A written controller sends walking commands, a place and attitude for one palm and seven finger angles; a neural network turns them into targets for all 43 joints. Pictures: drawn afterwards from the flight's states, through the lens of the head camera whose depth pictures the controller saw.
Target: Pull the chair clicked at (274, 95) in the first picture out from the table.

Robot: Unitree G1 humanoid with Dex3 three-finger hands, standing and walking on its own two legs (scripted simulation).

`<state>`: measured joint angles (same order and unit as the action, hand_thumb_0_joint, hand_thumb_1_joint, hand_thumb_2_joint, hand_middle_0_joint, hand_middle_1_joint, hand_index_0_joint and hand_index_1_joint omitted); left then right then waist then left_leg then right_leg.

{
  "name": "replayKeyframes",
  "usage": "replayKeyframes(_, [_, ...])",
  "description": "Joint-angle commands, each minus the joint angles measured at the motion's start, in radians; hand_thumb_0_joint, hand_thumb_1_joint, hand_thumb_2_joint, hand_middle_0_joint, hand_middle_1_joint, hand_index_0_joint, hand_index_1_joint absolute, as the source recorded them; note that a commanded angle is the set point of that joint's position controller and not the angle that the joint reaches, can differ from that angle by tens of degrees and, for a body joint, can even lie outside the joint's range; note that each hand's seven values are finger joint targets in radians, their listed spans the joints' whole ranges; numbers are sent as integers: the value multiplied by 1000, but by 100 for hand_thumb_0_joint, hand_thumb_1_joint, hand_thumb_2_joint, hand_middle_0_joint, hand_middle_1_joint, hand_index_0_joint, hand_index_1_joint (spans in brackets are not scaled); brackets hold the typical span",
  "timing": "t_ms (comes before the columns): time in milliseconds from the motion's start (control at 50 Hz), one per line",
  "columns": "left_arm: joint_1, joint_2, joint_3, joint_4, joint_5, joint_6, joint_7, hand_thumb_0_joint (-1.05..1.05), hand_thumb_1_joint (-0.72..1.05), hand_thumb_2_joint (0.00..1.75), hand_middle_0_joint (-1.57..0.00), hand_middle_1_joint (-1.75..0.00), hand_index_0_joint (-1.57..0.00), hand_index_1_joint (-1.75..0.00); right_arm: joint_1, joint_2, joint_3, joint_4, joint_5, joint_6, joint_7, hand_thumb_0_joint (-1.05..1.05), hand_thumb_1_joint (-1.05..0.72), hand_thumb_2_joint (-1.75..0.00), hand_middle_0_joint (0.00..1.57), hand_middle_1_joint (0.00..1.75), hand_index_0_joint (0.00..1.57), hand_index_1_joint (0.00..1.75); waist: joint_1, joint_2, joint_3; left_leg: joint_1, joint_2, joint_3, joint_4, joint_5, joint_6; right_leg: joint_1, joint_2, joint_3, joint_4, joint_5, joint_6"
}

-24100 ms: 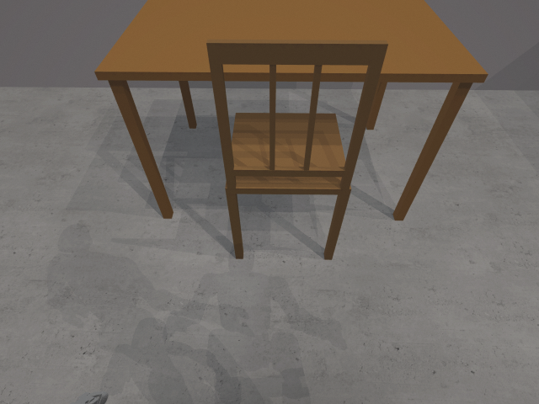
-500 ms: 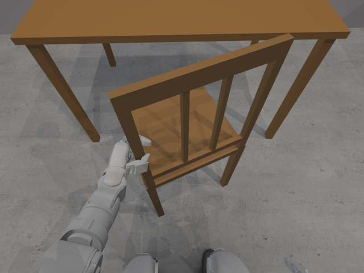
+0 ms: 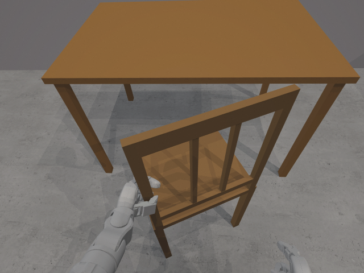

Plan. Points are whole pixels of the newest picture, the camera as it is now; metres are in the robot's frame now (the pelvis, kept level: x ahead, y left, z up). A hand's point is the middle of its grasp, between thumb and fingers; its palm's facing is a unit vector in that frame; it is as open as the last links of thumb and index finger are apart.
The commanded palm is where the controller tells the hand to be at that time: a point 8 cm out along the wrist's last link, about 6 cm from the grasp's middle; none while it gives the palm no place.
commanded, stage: stop walking, hand still on the chair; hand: left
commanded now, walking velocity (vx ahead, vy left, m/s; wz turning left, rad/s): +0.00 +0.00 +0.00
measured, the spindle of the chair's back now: (193, 175) +0.38 -0.01 -0.06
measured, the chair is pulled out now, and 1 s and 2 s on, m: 0.20 0.20 0.20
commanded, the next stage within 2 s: open the thumb and straighten the fingers in 0.26 s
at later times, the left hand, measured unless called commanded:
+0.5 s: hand (148, 201) +0.29 +0.11 -0.05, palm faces -0.13 -0.98 -0.16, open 6.2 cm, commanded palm +0.27 +0.16 -0.03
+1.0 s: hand (143, 201) +0.30 +0.12 -0.06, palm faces -0.10 -0.98 -0.16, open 16.2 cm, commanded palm +0.28 +0.17 -0.03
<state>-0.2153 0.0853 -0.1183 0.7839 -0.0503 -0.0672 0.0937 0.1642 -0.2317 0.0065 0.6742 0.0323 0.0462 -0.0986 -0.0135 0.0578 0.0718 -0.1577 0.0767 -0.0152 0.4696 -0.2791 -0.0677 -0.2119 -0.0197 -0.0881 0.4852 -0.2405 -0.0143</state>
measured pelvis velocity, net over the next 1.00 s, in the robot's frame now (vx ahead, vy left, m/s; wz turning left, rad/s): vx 0.00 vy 0.02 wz -0.02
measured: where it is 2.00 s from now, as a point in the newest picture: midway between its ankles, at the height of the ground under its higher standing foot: outside the picture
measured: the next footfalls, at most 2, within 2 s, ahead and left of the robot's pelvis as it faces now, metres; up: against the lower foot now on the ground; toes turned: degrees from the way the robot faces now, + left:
none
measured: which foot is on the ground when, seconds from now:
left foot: down 0.00-1.00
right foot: down 0.00-1.00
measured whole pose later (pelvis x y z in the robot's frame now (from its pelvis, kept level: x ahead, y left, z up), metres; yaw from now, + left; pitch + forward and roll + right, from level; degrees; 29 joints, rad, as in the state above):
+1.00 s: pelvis +0.00 +0.02 -0.02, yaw -1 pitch +6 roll +0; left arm -0.06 0.13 -0.06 0.40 -0.04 0.13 0.05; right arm 0.23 -0.24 -0.01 0.62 0.02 -0.04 -0.04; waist -0.06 0.04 -0.05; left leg -0.43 0.05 0.01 0.72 -0.40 -0.04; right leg -0.50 -0.06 -0.05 0.73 -0.34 0.01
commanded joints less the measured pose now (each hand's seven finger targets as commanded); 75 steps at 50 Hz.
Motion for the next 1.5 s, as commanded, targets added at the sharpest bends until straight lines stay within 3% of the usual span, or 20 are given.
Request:
replayKeyframes(0, [-216,111,40,-199,2,-53,-4,0,90,90,-50,-145,-50,-145,-13,-101,-30,-113,1,-22,-6,0,-90,-90,20,30,20,30,4,-63,-266,49,52,-20,-40,331,70,147,-118,89,-71,338,-12])
replayKeyframes(160, [-194,97,23,-232,4,-59,-8,0,90,90,-50,-145,-50,-145,-20,-99,-29,-123,-1,-4,-4,0,-90,-90,20,30,20,30,3,-77,-287,59,52,-13,-34,365,71,172,-124,85,-65,400,-16])
replayKeyframes(340, [-166,112,32,-290,4,-75,-3,0,90,90,-50,-145,-50,-145,-15,-99,-27,-133,-5,-2,-3,0,-90,-90,20,30,20,30,10,-72,-264,52,52,-28,-55,343,75,152,-112,75,-80,304,-13])
replayKeyframes(360, [-74,63,-11,-194,10,-38,-30,0,78,84,-50,-145,-50,-145,28,-146,-48,-88,14,-17,36,0,-90,-90,20,30,20,30,-78,-220,-211,-57,-25,27,-36,239,99,21,-36,18,-45,289,5])
replayKeyframes(380, [-79,100,28,-200,2,-31,-39,0,66,78,-50,-145,-50,-145,27,-153,-52,-85,15,-23,51,0,-90,-90,20,30,20,30,-63,-241,-197,-108,-29,27,-28,195,99,21,-40,11,-26,262,3])
replayKeyframes(420, [-152,170,79,-450,12,-66,-44,0,42,67,-50,-145,-50,-145,15,-141,-66,-126,6,-75,66,0,-90,-90,20,30,20,30,-50,-71,-331,-72,-54,49,5,224,104,54,-37,36,11,306,0])
replayKeyframes(440, [-110,132,50,-467,18,-56,-46,0,30,61,-50,-145,-50,-145,16,-129,-63,-128,2,-92,72,0,-90,-90,20,30,20,30,-49,-28,-349,-58,-56,54,22,256,101,38,-34,34,22,328,-2])
replayKeyframes(500, [-30,113,57,-440,9,-3,-45,0,-7,43,-50,-145,-50,-145,24,-145,-67,-130,3,-119,83,0,-90,-90,20,30,20,30,-55,-136,-307,-133,-51,37,52,229,95,-13,-20,20,49,301,4])
replayKeyframes(540, [-21,77,26,-493,15,28,-51,0,-31,32,-50,-145,-50,-145,14,-140,-70,-153,1,-129,88,0,-90,-90,20,30,20,30,-44,-47,-338,-133,-55,44,69,225,87,-35,-19,20,75,274,2])
replayKeyframes(560, [-34,93,43,-516,15,43,-49,0,-43,26,-47,-138,-47,-138,17,-142,-73,-159,1,-133,87,0,-90,-90,20,30,20,30,-44,-45,-356,-134,-55,42,78,218,86,-41,-17,18,82,260,1])
replayKeyframes(580, [-111,198,128,-499,18,54,-36,0,-55,20,-45,-130,-45,-130,29,-157,-70,-142,2,-126,79,0,-90,-90,20,30,20,30,-54,-53,-328,-157,-54,35,82,192,86,-54,-15,22,84,234,1])
replayKeyframes(680, [-89,102,71,-529,6,100,-48,0,-55,20,-32,-94,-32,-94,22,-150,-73,-172,1,-137,66,0,-90,-90,20,30,20,30,-50,-63,-348,-166,-51,33,107,178,82,-90,-11,15,110,197,4])
replayKeyframes(820, [-85,101,64,-585,12,131,-41,0,-55,20,-15,-43,-15,-43,22,-154,-72,-184,-2,-144,56,0,-90,-90,20,30,20,30,-54,-75,-339,-183,-50,26,135,152,81,-141,-8,13,138,158,8])
replayKeyframes(860, [-80,172,137,-554,17,137,-34,0,-55,20,-10,-29,-10,-29,32,-162,-72,-174,-6,-139,50,0,-90,-90,20,30,20,30,-50,-89,-335,-202,-50,24,148,157,79,-147,-7,15,150,168,7])
replayKeyframes(940, [-78,125,91,-615,15,132,-42,0,-55,20,0,0,0,0,25,-150,-68,-195,-8,-141,48,0,-90,-90,20,30,20,30,-49,-74,-372,-193,-52,25,161,168,80,-140,-9,16,164,177,8])
replayKeyframes(1160, [-102,121,75,-615,9,161,-43,0,-55,20,0,0,0,0,26,-152,-62,-199,-6,-137,41,0,-90,-90,20,30,20,30,-63,-96,-377,-213,-59,15,186,141,82,-159,-12,19,171,172,14])
replayKeyframes(1180, [-33,197,158,-538,11,169,-41,0,-55,20,0,0,0,0,32,-161,-61,-193,-8,-130,39,0,-90,-90,20,30,20,30,-44,-124,-345,-256,-62,16,187,125,81,-150,-11,20,171,163,12])
replayKeyframes(1340, [143,138,74,-739,3,154,-65,0,-55,20,0,0,0,0,-1,-146,-61,-253,-1,-132,45,0,-90,-90,20,30,20,30,-42,-78,-374,-250,-63,36,197,130,83,-128,-23,30,174,187,16])
replayKeyframes(1380, [192,167,97,-753,0,155,-60,0,-55,20,0,0,0,0,-2,-152,-61,-253,-1,-139,39,0,-90,-90,20,30,20,30,-43,-111,-346,-266,-62,27,199,118,82,-135,-21,25,172,170,16])
replayKeyframes(1480, [261,176,81,-856,5,141,-55,0,-55,20,0,0,0,0,-4,-147,-60,-255,-3,-167,29,0,-90,-90,20,30,20,30,-46,-69,-353,-247,-66,22,214,121,85,-152,-23,27,178,162,15])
